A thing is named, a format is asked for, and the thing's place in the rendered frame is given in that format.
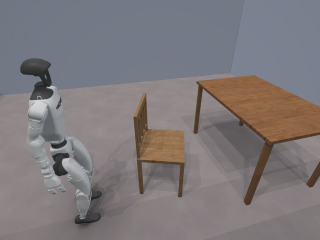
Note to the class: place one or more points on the table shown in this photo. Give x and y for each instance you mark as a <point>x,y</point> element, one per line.
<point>274,114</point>

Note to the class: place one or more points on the robot right hand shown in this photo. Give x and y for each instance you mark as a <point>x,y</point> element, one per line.
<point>53,182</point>

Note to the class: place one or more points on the robot right upper arm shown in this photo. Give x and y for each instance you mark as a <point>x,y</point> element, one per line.
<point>37,115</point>

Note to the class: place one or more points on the left robot foot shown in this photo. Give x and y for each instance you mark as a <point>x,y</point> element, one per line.
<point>95,194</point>

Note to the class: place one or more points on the robot head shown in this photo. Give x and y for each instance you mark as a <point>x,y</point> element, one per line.
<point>38,67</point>

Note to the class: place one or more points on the robot right forearm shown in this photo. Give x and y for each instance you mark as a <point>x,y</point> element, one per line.
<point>39,153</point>

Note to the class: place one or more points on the chair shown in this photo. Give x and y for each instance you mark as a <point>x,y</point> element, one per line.
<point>157,145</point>

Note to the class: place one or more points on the robot left upper arm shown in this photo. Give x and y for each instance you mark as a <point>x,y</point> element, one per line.
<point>53,87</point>

